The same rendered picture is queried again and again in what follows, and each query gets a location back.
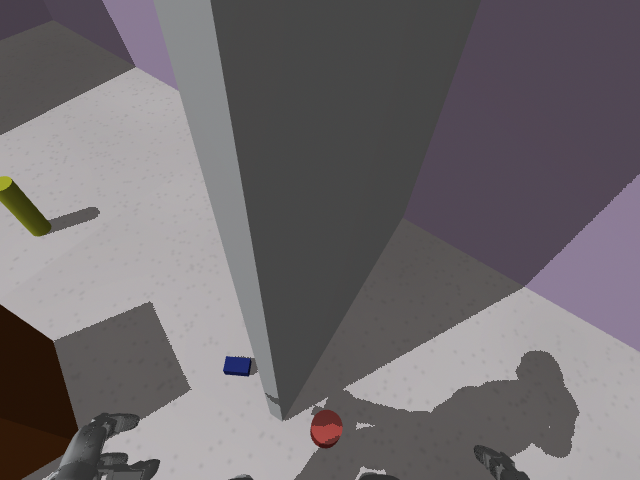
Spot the left robot hand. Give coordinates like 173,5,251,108
59,413,160,480

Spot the right robot hand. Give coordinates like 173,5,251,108
474,445,530,480

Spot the left robot arm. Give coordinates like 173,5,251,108
47,462,99,480

